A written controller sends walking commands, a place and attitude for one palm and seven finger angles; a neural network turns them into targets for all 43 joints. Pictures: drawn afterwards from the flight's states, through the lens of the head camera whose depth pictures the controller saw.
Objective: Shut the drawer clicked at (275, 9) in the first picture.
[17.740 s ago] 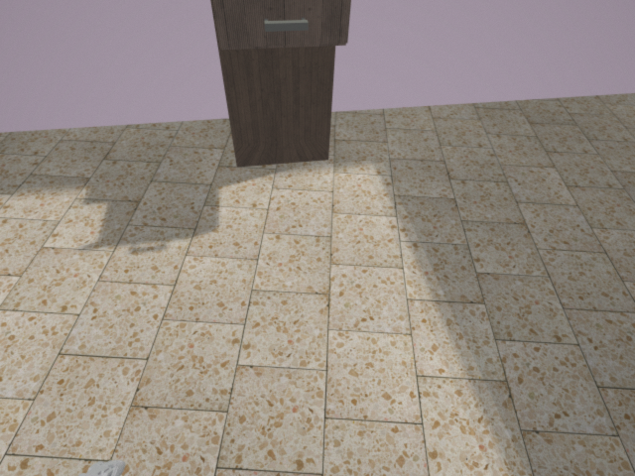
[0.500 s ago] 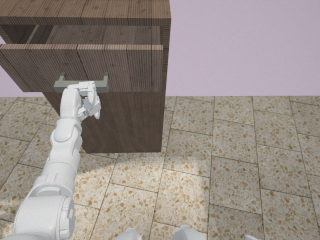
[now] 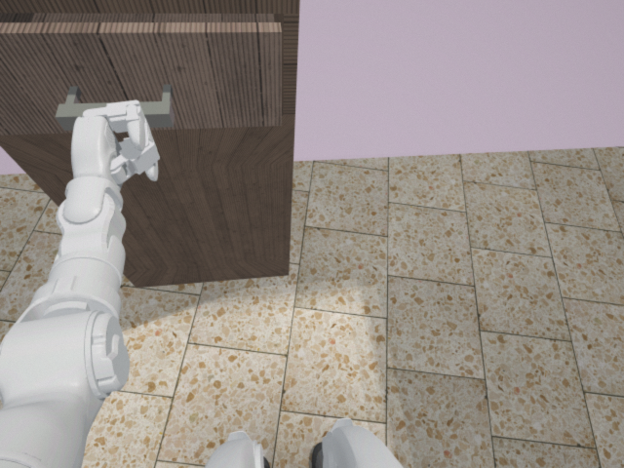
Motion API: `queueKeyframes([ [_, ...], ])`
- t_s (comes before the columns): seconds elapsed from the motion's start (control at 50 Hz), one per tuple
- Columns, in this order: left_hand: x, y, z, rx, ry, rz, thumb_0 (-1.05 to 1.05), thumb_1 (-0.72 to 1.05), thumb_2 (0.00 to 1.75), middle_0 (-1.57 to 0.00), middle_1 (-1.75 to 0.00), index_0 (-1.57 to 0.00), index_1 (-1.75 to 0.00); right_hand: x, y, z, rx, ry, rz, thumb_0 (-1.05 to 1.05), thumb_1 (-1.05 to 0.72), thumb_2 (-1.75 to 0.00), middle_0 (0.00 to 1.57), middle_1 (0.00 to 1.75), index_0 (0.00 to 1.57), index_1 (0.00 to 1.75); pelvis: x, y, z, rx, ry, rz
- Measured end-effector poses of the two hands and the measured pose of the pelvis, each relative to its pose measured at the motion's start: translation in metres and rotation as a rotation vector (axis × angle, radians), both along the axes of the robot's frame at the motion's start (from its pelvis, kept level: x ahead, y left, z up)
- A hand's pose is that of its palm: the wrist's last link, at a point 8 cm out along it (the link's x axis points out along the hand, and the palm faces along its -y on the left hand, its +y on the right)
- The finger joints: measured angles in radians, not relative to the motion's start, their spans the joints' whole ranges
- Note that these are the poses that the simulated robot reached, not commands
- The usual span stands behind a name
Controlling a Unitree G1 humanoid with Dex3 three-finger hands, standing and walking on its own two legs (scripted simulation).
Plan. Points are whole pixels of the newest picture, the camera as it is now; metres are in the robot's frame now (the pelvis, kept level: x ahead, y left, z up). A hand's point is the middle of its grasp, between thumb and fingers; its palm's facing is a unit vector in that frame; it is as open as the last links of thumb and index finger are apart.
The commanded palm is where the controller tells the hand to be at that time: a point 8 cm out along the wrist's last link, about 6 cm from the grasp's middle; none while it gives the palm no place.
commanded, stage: push the drawer shut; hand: left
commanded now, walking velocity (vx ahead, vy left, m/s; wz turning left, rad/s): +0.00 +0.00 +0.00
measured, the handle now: (119, 104) +0.58 +0.21 +0.08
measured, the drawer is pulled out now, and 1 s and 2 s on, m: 0.03 0.00 0.00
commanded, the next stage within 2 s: pull the fist back off the drawer in 0.78 s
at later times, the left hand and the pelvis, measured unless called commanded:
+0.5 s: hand (145, 128) +0.54 +0.17 +0.08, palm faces +0.03 -1.00 -0.02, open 2.9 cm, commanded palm +0.53 +0.21 +0.08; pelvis +0.01 +0.01 +0.00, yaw +0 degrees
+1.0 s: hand (137, 123) +0.54 +0.18 +0.08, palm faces +0.04 -1.00 -0.04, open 3.2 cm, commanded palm +0.56 +0.20 +0.08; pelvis -0.03 +0.02 -0.02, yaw +1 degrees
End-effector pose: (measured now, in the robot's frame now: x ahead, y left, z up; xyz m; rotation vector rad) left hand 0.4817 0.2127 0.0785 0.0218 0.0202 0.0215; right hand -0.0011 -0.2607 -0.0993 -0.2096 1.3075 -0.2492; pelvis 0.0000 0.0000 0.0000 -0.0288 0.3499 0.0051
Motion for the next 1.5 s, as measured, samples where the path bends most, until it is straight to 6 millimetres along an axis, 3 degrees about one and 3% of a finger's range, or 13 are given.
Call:
queueKeyframes([
  [0.32,0.033,0.004,0.0,-0.003,0.006,-0.002,-0.01,0.79,0.88,-1.4,-1.6,-1.4,-1.6,-0.022,0.013,0.006,-0.004,0.102,-0.036,0.0,-0.9,-0.9,0.2,0.3,0.2,0.3,0.009,0.009,-0.001,-0.016,0.042,-0.002],
  [0.64,0.037,0.015,0.0,0.001,0.007,0.01,-0.03,0.64,0.9,-1.4,-1.6,-1.4,-1.6,-0.035,0.02,0.004,-0.027,0.13,-0.005,0.0,-0.9,-0.9,0.2,0.3,0.2,0.3,-0.003,0.016,-0.009,-0.041,0.062,0.029],
  [1.1,0.04,0.02,0.003,0.018,0.021,0.011,-0.01,0.55,0.93,-1.4,-1.6,-1.4,-1.6,-0.09,0.026,0.009,-0.058,0.187,0.009,0.0,-0.9,-0.9,0.21,0.3,0.2,0.3,-0.03,0.019,-0.02,-0.058,0.093,0.047],
  [1.3,0.038,0.016,0.001,0.011,0.014,0.006,-0.02,0.61,0.92,-1.4,-1.6,-1.4,-1.6,-0.083,0.027,0.007,-0.033,0.179,0.006,0.0,-0.9,-0.9,0.21,0.3,0.2,0.3,-0.026,0.019,-0.018,-0.054,0.086,0.035],
  [1.5,0.031,0.007,-0.002,-0.011,0.008,0.012,-0.03,0.76,0.9,-1.4,-1.6,-1.4,-1.6,-0.045,0.024,0.005,0.002,0.124,-0.011,0.0,-0.9,-0.9,0.2,0.3,0.2,0.3,-0.007,0.017,-0.008,-0.036,0.056,0.006],
])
